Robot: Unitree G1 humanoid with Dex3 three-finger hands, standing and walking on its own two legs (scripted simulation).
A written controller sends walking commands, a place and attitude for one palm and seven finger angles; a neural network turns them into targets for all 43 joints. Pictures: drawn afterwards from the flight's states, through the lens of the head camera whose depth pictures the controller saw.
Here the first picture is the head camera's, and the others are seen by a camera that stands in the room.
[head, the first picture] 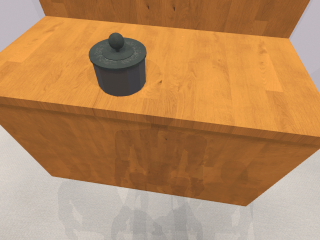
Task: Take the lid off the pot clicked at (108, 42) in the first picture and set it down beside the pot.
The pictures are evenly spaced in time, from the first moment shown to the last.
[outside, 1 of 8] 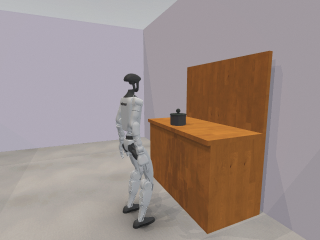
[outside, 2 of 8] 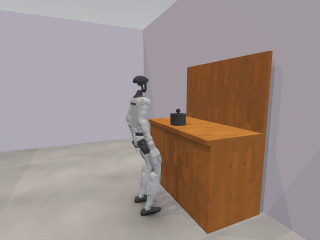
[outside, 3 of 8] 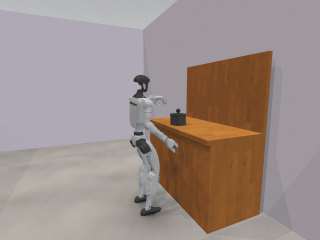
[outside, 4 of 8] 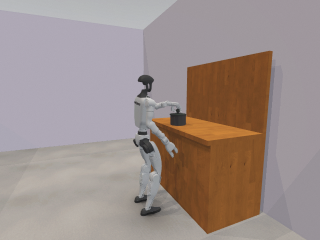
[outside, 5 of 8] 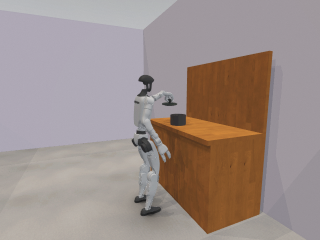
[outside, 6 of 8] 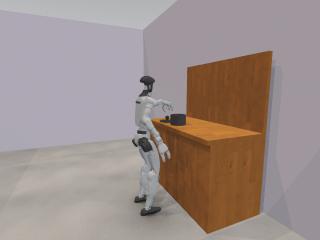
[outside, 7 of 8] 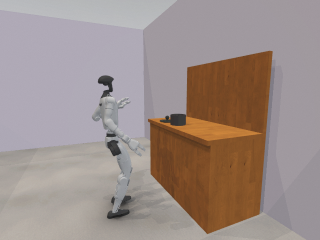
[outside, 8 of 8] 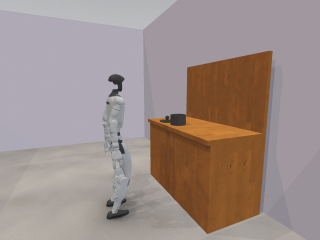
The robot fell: no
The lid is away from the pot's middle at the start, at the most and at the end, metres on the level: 0.00 0.24 0.23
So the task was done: yes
